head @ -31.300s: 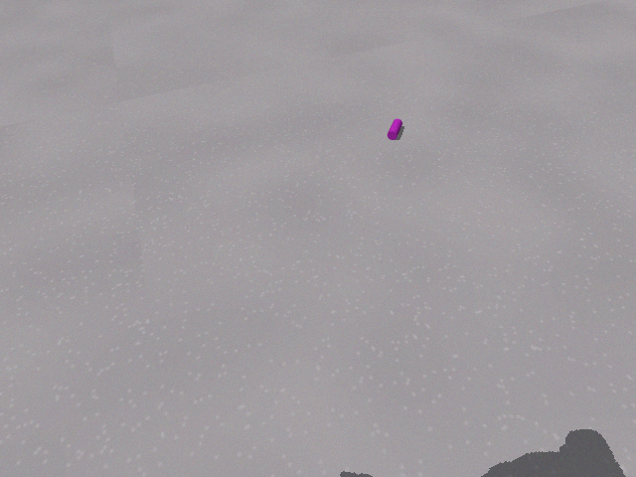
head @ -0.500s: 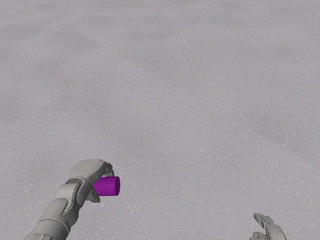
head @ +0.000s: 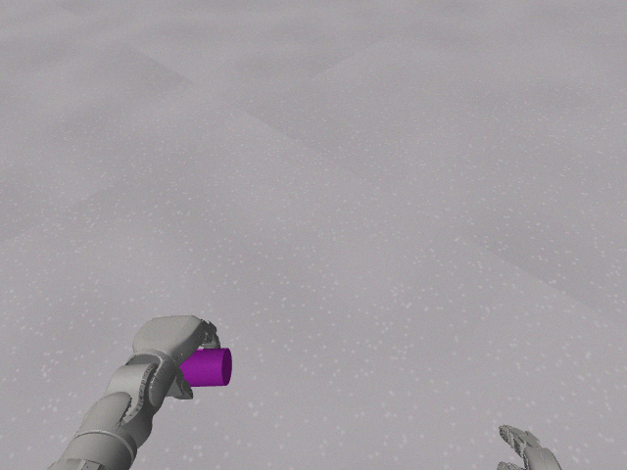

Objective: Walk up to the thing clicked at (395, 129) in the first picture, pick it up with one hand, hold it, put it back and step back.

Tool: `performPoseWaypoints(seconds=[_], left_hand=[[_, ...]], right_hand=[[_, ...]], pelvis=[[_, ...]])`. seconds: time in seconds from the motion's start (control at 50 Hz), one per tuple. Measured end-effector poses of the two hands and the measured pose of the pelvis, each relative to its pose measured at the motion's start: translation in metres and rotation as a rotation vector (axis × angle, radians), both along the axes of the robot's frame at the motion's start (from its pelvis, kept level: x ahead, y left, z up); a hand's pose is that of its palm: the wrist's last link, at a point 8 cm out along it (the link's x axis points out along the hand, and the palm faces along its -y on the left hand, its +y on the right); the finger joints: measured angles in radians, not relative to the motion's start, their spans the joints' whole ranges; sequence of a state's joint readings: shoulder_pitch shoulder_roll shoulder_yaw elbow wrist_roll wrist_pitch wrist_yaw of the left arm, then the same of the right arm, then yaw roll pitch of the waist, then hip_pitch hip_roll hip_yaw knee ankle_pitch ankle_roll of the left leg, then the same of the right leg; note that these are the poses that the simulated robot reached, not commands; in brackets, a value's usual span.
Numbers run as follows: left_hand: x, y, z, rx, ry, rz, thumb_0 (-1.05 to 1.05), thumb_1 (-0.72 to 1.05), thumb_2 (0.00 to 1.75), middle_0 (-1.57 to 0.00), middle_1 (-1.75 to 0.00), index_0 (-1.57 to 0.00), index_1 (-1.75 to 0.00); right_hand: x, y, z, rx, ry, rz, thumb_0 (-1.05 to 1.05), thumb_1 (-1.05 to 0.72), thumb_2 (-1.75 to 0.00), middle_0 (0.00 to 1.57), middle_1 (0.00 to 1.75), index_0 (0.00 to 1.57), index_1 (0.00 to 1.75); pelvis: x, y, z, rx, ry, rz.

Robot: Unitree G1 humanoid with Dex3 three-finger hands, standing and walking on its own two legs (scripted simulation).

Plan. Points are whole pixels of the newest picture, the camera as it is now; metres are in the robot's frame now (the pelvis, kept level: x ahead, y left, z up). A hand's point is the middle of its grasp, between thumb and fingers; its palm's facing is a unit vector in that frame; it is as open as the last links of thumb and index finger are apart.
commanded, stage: crouch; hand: left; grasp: from above
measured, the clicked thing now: (184, 368) +0.30 +0.23 -0.08
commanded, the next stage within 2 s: lower in 1.78 s
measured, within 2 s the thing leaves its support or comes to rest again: neither
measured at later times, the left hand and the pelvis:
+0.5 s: hand (216, 380) +0.34 +0.23 -0.25, palm faces -0.42 +0.06 -0.91, open 8.2 cm; pelvis -0.05 +0.00 -0.15, yaw +1 degrees
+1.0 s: hand (240, 398) +0.38 +0.23 -0.48, palm faces -0.47 +0.01 -0.88, open 8.2 cm; pelvis -0.07 +0.00 -0.32, yaw -1 degrees
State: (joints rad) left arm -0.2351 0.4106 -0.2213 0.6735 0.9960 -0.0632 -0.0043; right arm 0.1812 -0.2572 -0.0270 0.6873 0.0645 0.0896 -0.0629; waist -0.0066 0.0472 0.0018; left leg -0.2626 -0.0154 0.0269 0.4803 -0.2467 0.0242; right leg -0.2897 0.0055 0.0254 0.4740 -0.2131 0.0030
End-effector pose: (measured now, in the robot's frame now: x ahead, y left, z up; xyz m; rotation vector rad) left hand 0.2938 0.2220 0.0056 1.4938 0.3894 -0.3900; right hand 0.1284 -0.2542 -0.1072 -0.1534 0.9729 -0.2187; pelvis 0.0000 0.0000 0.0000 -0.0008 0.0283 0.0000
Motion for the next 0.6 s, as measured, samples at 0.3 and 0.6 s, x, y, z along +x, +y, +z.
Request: performPoseWaypoints(seconds=[0.3, 0.6], left_hand=[[0.016, 0.004, -0.101, 0.070, -0.026, -0.034, 0.00, 0.25, 0.28, -0.88, -0.31, -0.90, -0.31], [0.066, 0.001, -0.252, 0.093, -0.058, -0.020, 0.00, 0.26, 0.27, -0.87, -0.32, -0.88, -0.32]], right_hand=[[-0.048, -0.026, -0.051, -0.085, 0.155, 0.016, 0.01, -0.89, -0.90, 0.20, 0.30, 0.20, 0.30], [-0.152, -0.027, -0.191, -0.120, 0.370, -0.065, 0.01, -0.90, -0.90, 0.20, 0.30, 0.20, 0.30]], pelvis=[[-0.021, -0.003, -0.054, -0.019, 0.223, 0.025], [-0.057, 0.002, -0.189, -0.039, 0.495, 0.018]])
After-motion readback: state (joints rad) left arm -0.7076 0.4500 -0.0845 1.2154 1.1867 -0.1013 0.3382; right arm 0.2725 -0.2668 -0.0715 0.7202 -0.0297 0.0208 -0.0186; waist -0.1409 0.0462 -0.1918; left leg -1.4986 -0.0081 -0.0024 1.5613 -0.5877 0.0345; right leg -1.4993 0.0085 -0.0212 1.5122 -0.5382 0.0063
